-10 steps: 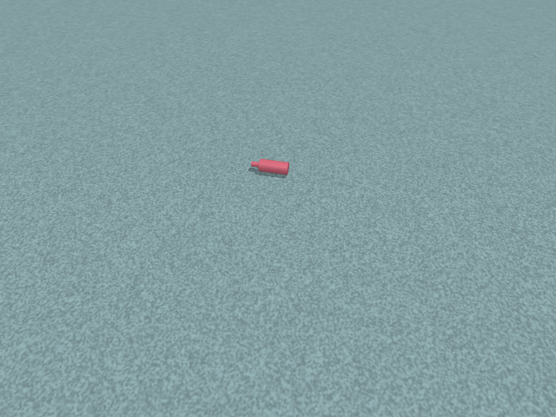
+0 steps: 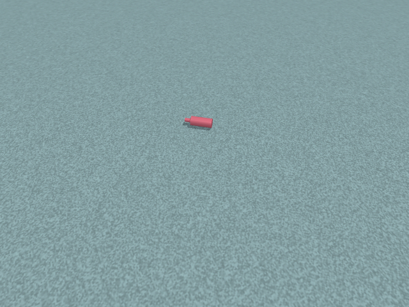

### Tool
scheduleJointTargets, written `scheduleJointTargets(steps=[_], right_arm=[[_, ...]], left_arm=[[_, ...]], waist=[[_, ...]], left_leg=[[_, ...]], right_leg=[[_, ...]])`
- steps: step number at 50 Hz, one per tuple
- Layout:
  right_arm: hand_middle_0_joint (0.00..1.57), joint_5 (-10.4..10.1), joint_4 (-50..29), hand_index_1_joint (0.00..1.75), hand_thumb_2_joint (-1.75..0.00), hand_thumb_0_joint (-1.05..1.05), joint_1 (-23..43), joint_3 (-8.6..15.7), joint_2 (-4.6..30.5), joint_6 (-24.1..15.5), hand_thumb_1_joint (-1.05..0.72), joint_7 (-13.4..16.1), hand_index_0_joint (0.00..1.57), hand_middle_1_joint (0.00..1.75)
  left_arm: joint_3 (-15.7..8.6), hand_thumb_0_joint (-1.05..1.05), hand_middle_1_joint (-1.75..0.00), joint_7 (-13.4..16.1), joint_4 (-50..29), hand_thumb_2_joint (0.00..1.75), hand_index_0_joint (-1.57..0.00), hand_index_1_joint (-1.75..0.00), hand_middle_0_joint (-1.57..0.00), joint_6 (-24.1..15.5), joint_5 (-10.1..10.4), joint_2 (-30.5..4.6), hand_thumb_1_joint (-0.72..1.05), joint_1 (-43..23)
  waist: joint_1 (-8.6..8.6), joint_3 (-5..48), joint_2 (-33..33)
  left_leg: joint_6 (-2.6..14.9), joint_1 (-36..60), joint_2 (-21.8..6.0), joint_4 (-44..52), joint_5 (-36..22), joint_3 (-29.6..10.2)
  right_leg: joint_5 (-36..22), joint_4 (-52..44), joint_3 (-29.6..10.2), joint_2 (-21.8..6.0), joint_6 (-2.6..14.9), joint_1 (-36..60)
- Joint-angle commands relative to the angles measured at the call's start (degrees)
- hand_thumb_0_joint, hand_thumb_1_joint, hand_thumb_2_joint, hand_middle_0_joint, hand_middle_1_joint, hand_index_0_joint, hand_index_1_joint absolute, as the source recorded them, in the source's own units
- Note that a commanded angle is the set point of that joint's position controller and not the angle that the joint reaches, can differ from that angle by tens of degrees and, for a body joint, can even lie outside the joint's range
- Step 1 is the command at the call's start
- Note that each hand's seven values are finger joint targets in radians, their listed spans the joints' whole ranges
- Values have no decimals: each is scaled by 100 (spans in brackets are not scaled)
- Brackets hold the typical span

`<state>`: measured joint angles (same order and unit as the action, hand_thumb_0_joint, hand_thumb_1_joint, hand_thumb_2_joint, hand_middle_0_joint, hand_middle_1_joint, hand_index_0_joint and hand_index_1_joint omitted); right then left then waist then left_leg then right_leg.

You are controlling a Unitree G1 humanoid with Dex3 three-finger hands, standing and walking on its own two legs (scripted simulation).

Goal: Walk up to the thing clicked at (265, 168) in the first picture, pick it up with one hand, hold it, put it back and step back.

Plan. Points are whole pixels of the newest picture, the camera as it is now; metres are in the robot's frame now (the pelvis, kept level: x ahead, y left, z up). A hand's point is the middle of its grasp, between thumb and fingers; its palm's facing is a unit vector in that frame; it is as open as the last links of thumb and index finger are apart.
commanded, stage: stand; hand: left
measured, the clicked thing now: (198, 121) +1.39 +0.03 -0.75
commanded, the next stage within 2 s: walk up in 0.92 s
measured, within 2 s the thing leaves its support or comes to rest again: neither
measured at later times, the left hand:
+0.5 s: hand out of the picture +0.08 +0.25 -0.16, palm faces -0.03 -0.94 -0.34, open 7.4 cm
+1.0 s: hand out of the picture +0.08 +0.26 -0.16, palm faces -0.05 -0.94 -0.33, open 7.4 cm
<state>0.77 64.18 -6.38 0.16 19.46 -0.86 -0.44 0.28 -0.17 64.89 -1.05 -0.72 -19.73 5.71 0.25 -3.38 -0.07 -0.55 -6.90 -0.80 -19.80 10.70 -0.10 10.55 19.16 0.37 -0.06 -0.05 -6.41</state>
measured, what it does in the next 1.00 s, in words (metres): stands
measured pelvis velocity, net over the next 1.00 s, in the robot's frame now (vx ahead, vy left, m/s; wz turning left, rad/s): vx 0.01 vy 0.00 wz -0.03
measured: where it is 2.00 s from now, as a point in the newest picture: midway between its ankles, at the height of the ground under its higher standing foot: (226, 268)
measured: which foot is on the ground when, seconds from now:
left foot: down 0.00-1.00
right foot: down 0.00-0.98, up 1.00-1.00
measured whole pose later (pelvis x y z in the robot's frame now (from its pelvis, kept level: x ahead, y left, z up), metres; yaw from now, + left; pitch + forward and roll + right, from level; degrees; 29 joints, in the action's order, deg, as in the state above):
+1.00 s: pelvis +0.01 +0.00 +0.00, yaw -2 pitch -2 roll +1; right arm 2.1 61.2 -8.5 2.3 19.8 -2.2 -2.1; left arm -1.8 -2.3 61.6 -0.6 -1.9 -21.1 9.5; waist 0.5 -1.5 0.9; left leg 1.8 -7.6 -0.2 -23.4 18.4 1.9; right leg 22.5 30.2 -1.1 -0.5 1.2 -11.0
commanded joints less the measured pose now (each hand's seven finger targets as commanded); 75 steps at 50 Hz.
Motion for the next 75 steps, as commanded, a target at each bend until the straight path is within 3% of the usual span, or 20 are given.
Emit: scheduleJointTargets(steps=[1,45,46,47,48,49,50,51,53,56,59,61,62,63,64,65,66,69,71,75], right_arm=[[20,-34,-374,30,-90,0,217,206,1240,-111,-90,95,20,30],[20,-34,-340,30,-90,0,185,186,1254,-103,-90,102,20,30],[20,101,-710,30,-90,0,-223,581,1847,-230,-90,-9,20,30],[20,149,-610,30,-90,0,-359,655,1918,-255,-90,-56,20,30],[20,170,-584,30,-90,0,-614,712,1977,-260,-90,-69,20,30],[20,159,-648,30,-90,0,-737,807,2122,-278,-90,-73,20,30],[20,172,-740,30,-90,0,-750,865,2226,-332,-90,-75,20,30],[20,162,-813,30,-90,0,-605,889,2229,-388,-90,-58,20,30],[20,167,-998,30,-90,0,-539,789,1910,-427,-90,-86,20,30],[20,189,-1289,30,-90,0,-34,874,2039,-423,-90,-159,20,30],[20,194,-1416,30,-90,0,173,831,1909,-373,-90,-205,20,30],[20,165,-1477,30,-90,0,223,769,1741,-289,-90,-218,20,30],[20,186,-1470,30,-90,0,4,689,1501,-255,-90,-219,20,30],[20,152,-1545,30,-90,0,-242,527,1073,-233,-90,-235,20,30],[20,42,-1660,30,-90,0,-356,518,1178,-187,-90,-258,20,30],[20,97,-1564,30,-90,0,-331,669,1701,-139,-90,-211,20,30],[20,96,-1509,30,-90,0,-269,729,1932,-183,-90,-222,20,30],[20,-27,-1213,30,-90,0,-858,669,1704,-190,-90,-283,20,30],[20,15,-1236,30,-90,0,-995,679,1626,-155,-90,-356,20,30],[20,84,-1573,30,-90,0,-603,728,1583,-156,-90,-466,20,30]], left_arm=[[-238,0,-30,71,-351,90,-20,-30,-20,-109,32,-1173,90,-220],[-234,0,-30,73,-361,90,-20,-30,-20,-83,20,-1215,90,-112],[-600,0,-30,-113,-799,90,-20,-30,-20,-118,-95,-1752,90,223],[-601,0,-30,-176,-824,90,-20,-30,-20,-101,-137,-1677,90,-4],[-582,0,-30,-225,-961,90,-20,-30,-20,-71,-137,-1494,90,-299],[-583,0,-30,-268,-1136,90,-20,-30,-20,-41,-154,-1420,90,-571],[-605,0,-30,-266,-1252,90,-20,-30,-20,-74,-182,-1470,90,-582],[-615,0,-30,-287,-1284,90,-20,-30,-20,-123,-157,-1482,90,-465],[-626,0,-30,-386,-1315,90,-20,-30,-20,-183,-122,-1533,90,-251],[-650,0,-30,-536,-1344,90,-20,-30,-20,-146,-87,-1447,90,262],[-716,0,-30,-520,-1246,90,-20,-30,-20,-177,-94,-1432,90,654],[-809,0,-30,-438,-987,90,-20,-30,-20,-211,-122,-1568,90,1398],[-942,0,-30,-352,-795,90,-20,-30,-20,-254,-133,-1835,90,2041],[-1087,0,-30,-235,-802,90,-20,-30,-20,-291,-170,-2256,90,2546],[-1087,0,-30,-207,-1137,90,-20,-30,-20,-350,-185,-2584,90,2175],[-1045,0,-30,-237,-1351,90,-20,-30,-20,-345,-98,-2754,90,1443],[-1018,0,-30,-242,-1490,90,-20,-30,-20,-335,-26,-2621,90,1087],[-858,0,-30,-190,-1529,90,-20,-30,-20,-407,57,-2050,90,935],[-797,0,-30,-192,-1539,90,-20,-30,-20,-465,53,-1955,90,1013],[-824,0,-30,-192,-1750,90,-20,-30,-20,-523,48,-2052,90,952]], waist=[[-10,514,-45],[-13,466,-26],[-119,983,95],[-263,452,-188],[-455,94,-567],[-624,-314,-1074],[-608,-492,-776],[-446,-501,-598],[-314,-232,-363],[-54,-73,-1099],[157,82,-1035],[508,248,-247],[756,574,698],[973,590,2022],[718,451,1959],[425,-124,1402],[290,-556,1023],[20,-389,688],[-1,-361,700],[41,-484,644]], left_leg=[[219,115,-647,300,-777,-544],[209,147,-655,375,-842,-560],[549,537,-487,-110,2176,-542],[704,544,-677,101,3140,-850],[884,856,-1064,602,3746,-1388],[1250,695,-1877,1268,3822,-2219],[1513,601,-2350,1385,3395,-2611],[1610,653,-2503,1423,3031,-2700],[1386,836,-1902,1269,2527,-1905],[1166,265,-1645,1122,2164,-989],[912,-389,-1145,457,1551,-88],[758,-1267,-824,-796,1744,373],[632,-1909,-540,-2213,1854,575],[462,-2847,0,-3772,2587,736],[224,-3311,281,-4613,2292,224],[162,-2925,-215,-4715,2073,-221],[164,-2973,-489,-4695,1789,-328],[282,-2437,-663,-4198,903,-386],[239,-2188,-623,-3889,532,-254],[23,-2191,-741,-2660,415,-140]], right_leg=[[-782,-293,-541,-716,162,60],[-810,-363,-527,-747,139,135],[1971,180,-636,-349,340,-276],[2622,562,-577,-318,353,-1350],[2427,1283,-223,-91,248,-2378],[1772,2617,-29,-41,134,-3020],[1679,2924,-425,-300,143,-3362],[1512,2992,-702,-587,171,-3303],[1391,2858,-581,-589,107,-3140],[1172,2216,-226,-624,31,-2149],[298,1381,173,-448,28,-842],[-204,1073,551,-130,17,507],[233,1104,344,-5,60,1497],[1917,278,-974,-658,245,1833],[3980,-1226,-3845,-1998,858,1125],[4634,-1484,-4472,-2437,1298,38],[4268,-1471,-4250,-2365,1511,-341],[2463,-975,-2212,-1507,1049,-488],[2077,-1008,-1776,-1304,1059,-720],[1981,-1035,-1342,-1334,1196,-873]])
